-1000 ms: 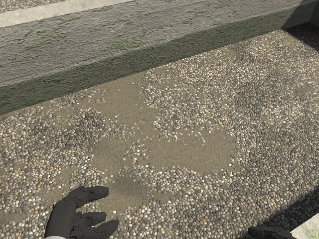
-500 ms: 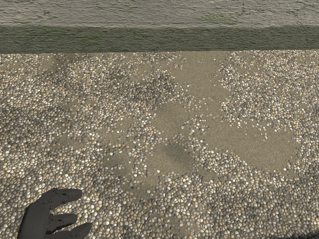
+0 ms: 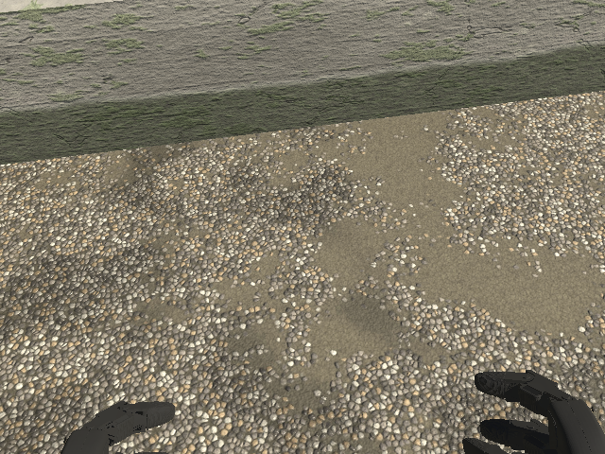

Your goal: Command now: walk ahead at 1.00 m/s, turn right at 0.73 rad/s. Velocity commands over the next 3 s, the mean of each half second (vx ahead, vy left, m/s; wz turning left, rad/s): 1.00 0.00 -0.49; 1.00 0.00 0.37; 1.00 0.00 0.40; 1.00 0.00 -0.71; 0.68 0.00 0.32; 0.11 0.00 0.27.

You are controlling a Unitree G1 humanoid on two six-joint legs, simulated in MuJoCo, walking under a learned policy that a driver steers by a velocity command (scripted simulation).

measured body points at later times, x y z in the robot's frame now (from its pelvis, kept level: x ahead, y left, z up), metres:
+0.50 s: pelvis +0.00 -0.04 +0.01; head +0.02 -0.05 +0.46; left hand +0.27 +0.11 -0.05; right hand +0.15 -0.30 -0.08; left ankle -0.02 +0.11 -0.72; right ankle +0.05 -0.09 -0.72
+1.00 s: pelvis -0.03 -0.07 -0.01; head +0.00 -0.07 +0.44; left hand +0.21 +0.17 -0.04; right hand +0.18 -0.32 -0.08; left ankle -0.03 +0.11 -0.71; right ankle +0.02 -0.11 -0.72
